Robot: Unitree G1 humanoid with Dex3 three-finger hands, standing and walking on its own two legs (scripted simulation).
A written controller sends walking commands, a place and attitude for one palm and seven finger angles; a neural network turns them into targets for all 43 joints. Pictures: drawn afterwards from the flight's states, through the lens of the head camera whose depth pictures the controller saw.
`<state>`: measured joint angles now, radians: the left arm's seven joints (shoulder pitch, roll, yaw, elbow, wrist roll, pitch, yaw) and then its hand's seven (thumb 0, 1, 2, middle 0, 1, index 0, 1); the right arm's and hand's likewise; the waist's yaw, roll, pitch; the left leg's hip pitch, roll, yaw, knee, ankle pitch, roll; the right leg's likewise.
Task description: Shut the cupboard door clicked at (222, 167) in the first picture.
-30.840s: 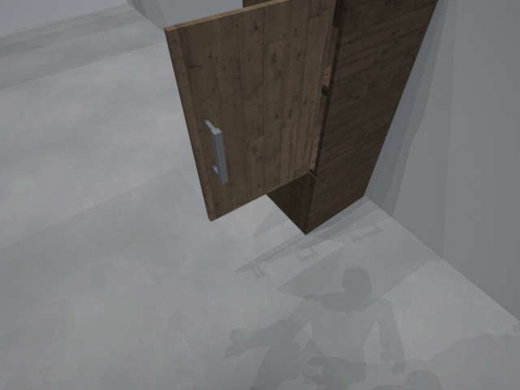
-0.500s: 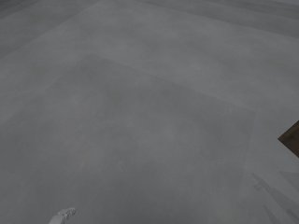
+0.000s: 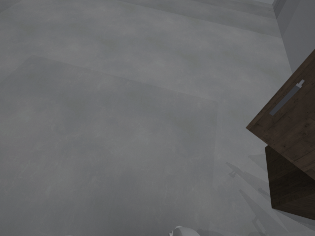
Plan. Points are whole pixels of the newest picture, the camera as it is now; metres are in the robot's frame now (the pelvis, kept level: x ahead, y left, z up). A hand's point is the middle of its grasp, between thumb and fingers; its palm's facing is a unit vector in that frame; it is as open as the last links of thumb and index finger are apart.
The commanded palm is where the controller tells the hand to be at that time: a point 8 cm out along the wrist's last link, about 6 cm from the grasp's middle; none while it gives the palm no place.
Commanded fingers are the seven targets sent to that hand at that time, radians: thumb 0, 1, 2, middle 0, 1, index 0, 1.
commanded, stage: turn to face it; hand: left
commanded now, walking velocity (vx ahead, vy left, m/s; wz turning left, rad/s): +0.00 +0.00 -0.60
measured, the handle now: (286, 98) +0.65 -0.48 -0.05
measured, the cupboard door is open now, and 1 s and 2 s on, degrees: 58 58 58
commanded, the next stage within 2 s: take the last steps up to it in 1.12 s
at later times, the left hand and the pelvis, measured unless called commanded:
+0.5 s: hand (109, 229) +0.15 +0.13 -0.15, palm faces -0.29 -0.92 -0.25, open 7.4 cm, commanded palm none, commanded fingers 0.00 0.90 0.90 -0.20 -0.30 -0.20 -0.30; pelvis +0.00 -0.03 +0.00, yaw -17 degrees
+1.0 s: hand (124, 202) +0.22 +0.10 -0.16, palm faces -0.55 -0.80 -0.23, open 7.4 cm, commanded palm none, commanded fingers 0.00 0.90 0.90 -0.20 -0.30 -0.20 -0.30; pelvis +0.02 -0.02 +0.00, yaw -35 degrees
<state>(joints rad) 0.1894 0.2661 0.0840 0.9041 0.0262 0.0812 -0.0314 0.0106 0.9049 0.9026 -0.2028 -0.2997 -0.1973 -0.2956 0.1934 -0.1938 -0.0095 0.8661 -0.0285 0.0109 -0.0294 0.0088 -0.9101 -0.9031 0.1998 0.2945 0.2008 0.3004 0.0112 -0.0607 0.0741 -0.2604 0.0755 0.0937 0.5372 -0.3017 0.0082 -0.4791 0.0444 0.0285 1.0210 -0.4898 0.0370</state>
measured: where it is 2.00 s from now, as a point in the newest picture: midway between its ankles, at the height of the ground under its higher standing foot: outside the picture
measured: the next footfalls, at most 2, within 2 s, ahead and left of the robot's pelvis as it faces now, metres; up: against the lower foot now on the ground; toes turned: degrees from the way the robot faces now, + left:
right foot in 0.28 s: +0.03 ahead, -0.15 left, +0.00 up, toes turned -15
left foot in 0.66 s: +0.11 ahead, +0.08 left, +0.00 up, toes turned -20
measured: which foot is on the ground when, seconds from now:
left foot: down 0.00-0.28, up 0.30-0.64, down 0.66-1.00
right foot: up 0.00-0.26, down 0.28-0.66, up 0.68-1.00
